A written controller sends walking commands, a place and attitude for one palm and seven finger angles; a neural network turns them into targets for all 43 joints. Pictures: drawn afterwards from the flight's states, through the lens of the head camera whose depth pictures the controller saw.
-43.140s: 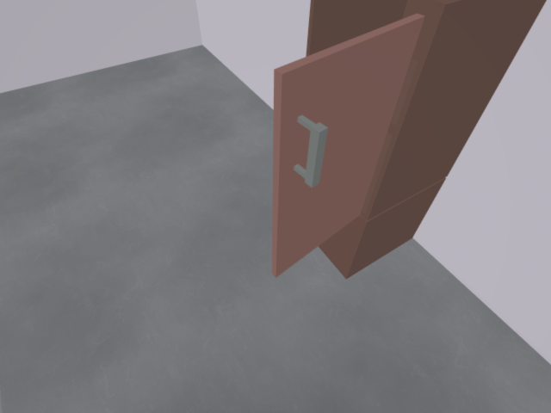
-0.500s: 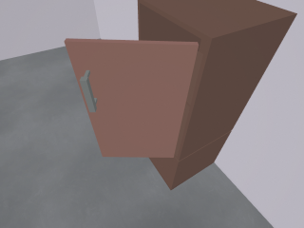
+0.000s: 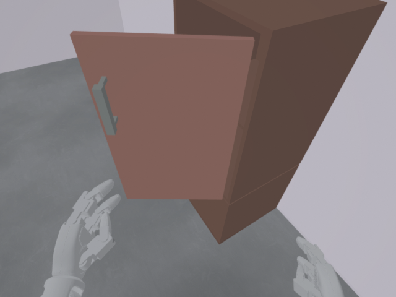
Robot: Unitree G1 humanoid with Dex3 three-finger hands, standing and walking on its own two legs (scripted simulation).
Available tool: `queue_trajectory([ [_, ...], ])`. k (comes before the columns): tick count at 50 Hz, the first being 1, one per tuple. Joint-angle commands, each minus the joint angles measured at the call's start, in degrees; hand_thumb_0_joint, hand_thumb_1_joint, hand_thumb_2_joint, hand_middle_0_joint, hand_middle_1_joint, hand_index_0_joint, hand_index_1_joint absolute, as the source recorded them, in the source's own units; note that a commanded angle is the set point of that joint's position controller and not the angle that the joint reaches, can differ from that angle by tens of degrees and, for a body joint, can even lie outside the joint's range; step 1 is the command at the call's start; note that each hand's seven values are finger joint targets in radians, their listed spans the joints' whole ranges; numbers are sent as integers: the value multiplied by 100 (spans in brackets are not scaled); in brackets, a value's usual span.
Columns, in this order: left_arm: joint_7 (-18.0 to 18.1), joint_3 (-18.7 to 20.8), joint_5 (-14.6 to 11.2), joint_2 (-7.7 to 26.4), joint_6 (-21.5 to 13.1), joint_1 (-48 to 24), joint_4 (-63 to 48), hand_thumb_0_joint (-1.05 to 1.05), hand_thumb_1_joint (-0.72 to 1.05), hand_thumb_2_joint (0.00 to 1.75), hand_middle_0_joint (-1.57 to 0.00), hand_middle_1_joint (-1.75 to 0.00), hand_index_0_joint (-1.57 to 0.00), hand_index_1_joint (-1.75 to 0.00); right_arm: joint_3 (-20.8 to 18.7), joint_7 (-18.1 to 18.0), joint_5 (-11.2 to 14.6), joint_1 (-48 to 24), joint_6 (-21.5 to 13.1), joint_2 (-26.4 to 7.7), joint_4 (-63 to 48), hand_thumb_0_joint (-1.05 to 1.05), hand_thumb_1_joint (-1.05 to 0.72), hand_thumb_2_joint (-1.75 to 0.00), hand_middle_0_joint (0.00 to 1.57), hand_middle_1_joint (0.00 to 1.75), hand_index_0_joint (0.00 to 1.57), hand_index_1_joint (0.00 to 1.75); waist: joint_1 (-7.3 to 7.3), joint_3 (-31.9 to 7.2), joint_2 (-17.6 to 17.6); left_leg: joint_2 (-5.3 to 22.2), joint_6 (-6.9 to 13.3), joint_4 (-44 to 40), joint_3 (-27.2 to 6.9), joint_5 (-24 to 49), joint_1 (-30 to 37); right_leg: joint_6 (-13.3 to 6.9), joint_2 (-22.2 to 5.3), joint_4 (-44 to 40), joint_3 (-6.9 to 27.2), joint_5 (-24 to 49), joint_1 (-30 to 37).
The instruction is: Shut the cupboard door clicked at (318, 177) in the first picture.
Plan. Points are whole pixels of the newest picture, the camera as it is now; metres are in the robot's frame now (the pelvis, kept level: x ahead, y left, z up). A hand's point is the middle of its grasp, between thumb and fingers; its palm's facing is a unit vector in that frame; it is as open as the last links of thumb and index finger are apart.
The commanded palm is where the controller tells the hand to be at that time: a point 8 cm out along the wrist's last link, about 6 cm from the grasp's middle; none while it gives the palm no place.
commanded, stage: raise the hand and make a fist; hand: left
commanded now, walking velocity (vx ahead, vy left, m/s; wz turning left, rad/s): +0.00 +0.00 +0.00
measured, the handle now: (107, 106) +0.49 +0.23 +0.14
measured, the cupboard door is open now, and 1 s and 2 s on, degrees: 58 58 58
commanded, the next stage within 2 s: bring the fist close to the handle in 1.62 s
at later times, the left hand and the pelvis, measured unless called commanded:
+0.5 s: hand (124, 245) +0.21 +0.14 +0.04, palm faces -0.05 -1.00 -0.01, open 4.3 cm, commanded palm +0.17 +0.22 +0.06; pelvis +0.02 -0.04 -0.02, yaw +0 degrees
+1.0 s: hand (86, 213) +0.23 +0.19 +0.12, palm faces +0.07 -1.00 -0.04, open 3.1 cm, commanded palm +0.20 +0.24 +0.11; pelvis +0.02 +0.00 +0.00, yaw +1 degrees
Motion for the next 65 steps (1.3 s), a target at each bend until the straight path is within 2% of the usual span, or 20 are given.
queue_trajectory([
  [1, -933, 739, -234, 650, -437, 2141, -274, 0, 90, 90, -47, -60, -47, -60, -429, 42, 62, -767, -12, -792, -1538, 0, -90, -90, 20, 30, 20, 30, 829, -257, -257, -48, -343, 177, -413, 50, -158, -206, 59, 97, 12, 374, -641],
  [3, -759, 1040, -278, 1081, -248, 1521, -1326, 0, 90, 90, -51, -64, -51, -64, -398, -42, 67, -807, 106, -754, -1755, 0, -90, -90, 20, 30, 20, 30, 829, -561, 694, 31, -317, 141, -572, -404, -119, -217, 130, 289, 64, 93, -860],
  [6, -255, 829, -293, 1007, -585, 696, -3076, 0, 90, 90, -57, -70, -57, -70, -314, -121, 20, -455, 77, -585, -1863, 0, -90, -90, 20, 30, 20, 30, 529, -1086, 1486, 148, -186, 389, -823, -392, 326, -214, 195, 352, 188, 192, -1212],
  [8, -66, 652, -279, 1141, -1012, -125, -3942, 0, 90, 90, -60, -74, -60, -74, -284, -201, -5, -162, 18, -643, -1642, 0, -90, -90, 20, 30, 20, 30, 186, -1269, 1266, 220, -131, 758, -904, -243, 323, -176, 263, 406, 328, 242, -1516],
  [10, -170, 83, -282, 689, -1277, -160, -3658, 0, 90, 90, -64, -78, -64, -78, -230, -268, 49, -188, -81, -660, -1447, 0, -90, -90, 20, 30, 20, 30, -76, -839, 973, 245, -80, 991, -943, -361, 103, -156, 269, 306, 420, -13, -1844],
  [13, -647, -46, -355, 758, -1202, -295, -2924, 0, 90, 90, -69, -84, -69, -84, -158, -389, 108, -138, -195, -758, -1273, 0, -90, -90, 20, 30, 20, 30, -267, -427, 496, 255, -3, 1329, -892, -457, -380, -67, 255, 46, 627, -262, -1796],
  [17, -1204, 347, -372, 1045, 369, 926, -1702, 0, 90, 90, -77, -92, -77, -92, -185, -506, 286, -160, 61, -726, -1604, 0, -90, -90, 20, 30, 20, 30, 146, -679, -550, 155, -8, 1131, -703, -379, -754, 295, -115, -683, 1217, -227, -708],
  [18, -1213, 757, -375, 1333, 855, 1230, -1440, 0, 90, 90, -79, -94, -79, -94, -175, -506, 345, -299, 188, -715, -1692, 0, -90, -90, 20, 30, 20, 30, 394, -873, -582, 100, 3, 1048, -679, -175, -666, 374, -174, -690, 1323, 125, -306],
  [21, -894, 1516, -738, 1519, 1538, 1027, -2304, 0, 90, 90, -84, -100, -84, -100, -103, -543, 310, -478, 483, -485, -1896, 0, -90, -90, 20, 30, 20, 30, 664, -1223, -568, 58, -114, 787, -665, 257, -398, 610, -428, -676, 1377, 1425, 672],
  [23, -425, 1928, -847, 1529, 1383, 1030, -2518, 0, 90, 90, -88, -104, -88, -104, -58, -540, 248, -462, 552, -385, -1810, 0, -90, -90, 20, 30, 20, 30, 771, -1125, -624, 99, -152, 685, -705, 524, -211, 636, -359, -511, 1198, 2474, 873],
  [26, -119, 1639, -779, 1152, 697, 992, -2847, 0, 90, 90, -93, -110, -93, -110, -101, -463, 187, -88, 453, -383, -1682, 0, -90, -90, 20, 30, 20, 30, 594, -808, -223, 116, -190, 406, -663, 1023, 130, 475, -170, -257, 745, 3452, 574],
  [31, -620, 474, -582, 704, 38, 615, -2543, 0, 90, 90, -102, -120, -102, -120, -121, -405, 219, 217, 154, -658, -1483, 0, -90, -90, 20, 30, 20, 30, 100, -488, 48, 162, -95, 394, -702, 812, 442, 444, -33, -387, 596, 2315, -262],
  [34, -853, 412, -592, 855, 246, 549, -2425, 0, 90, 90, -108, -126, -108, -126, -166, -461, 281, 225, 51, -768, -1523, 0, -90, -90, 20, 30, 20, 30, 109, -565, -109, 163, -43, 250, -717, 484, 512, 377, -23, -685, 638, 1512, -195],
  [38, -471, 1346, -499, 1706, 505, 354, -2894, 0, 90, 90, -115, -134, -115, -134, -170, -513, 253, 82, 85, -749, -1553, 0, -90, -90, 20, 30, 20, 30, 458, -1110, 168, 167, -44, -86, -693, 724, 944, 137, 80, -628, 407, 1418, 245],
  [43, 29, 1158, -546, 1270, 658, 34, -3228, 0, 90, 90, -124, -144, -124, -144, -17, -435, 254, -43, 154, -641, -1600, 0, -90, -90, 20, 30, 20, 30, 490, -719, 645, 267, -141, -569, -811, 830, 1382, -92, 250, -621, -29, 1371, 236],
  [47, -170, 524, -488, 873, 1167, -152, -2777, 0, 90, 90, -130, -150, -130, -150, 52, -392, 290, -12, 137, -729, -1558, 0, -90, -90, 20, 30, 20, 30, 260, -169, 391, 345, -143, -823, -914, 510, 1424, -48, 253, -920, -95, 1194, 132],
  [51, -419, 482, -388, 1080, 1806, -583, -2532, 0, 90, 90, -130, -150, -130, -150, 116, -447, 323, -60, 174, -792, -1576, 0, -90, -90, 20, 30, 20, 30, 252, 90, 156, 329, -92, -1087, -934, 172, 1443, -28, 210, -1253, -51, 985, 338],
  [53, -332, 913, -387, 1504, 1939, -928, -2673, 0, 90, 90, -130, -150, -130, -150, 148, -487, 289, -104, 187, -808, -1557, 0, -90, -90, 20, 30, 20, 30, 321, -4, 177, 315, -86, -1187, -963, 144, 1574, -46, 213, -1371, -23, 930, 490],
  [58, 18, 1266, -398, 1670, 1704, -1828, -3209, 0, 90, 90, -130, -150, -130, -150, 257, -497, 240, -287, 109, -691, -1450, 0, -90, -90, 20, 30, 20, 30, 378, -279, 552, 340, -160, -1520, -1074, 29, 2077, -112, 238, -1511, -69, 791, 708],
  [65, -379, 622, -434, 1017, 2224, -1179, -2112, 0, 90, 90, -130, -150, -130, -150, 242, -438, 345, -280, -1, -739, -1297, 0, -90, -90, 20, 30, 20, 30, 383, 205, 334, 302, -156, -1775, -982, -87, 2034, -70, 180, -1878, -60, 858, 883],
])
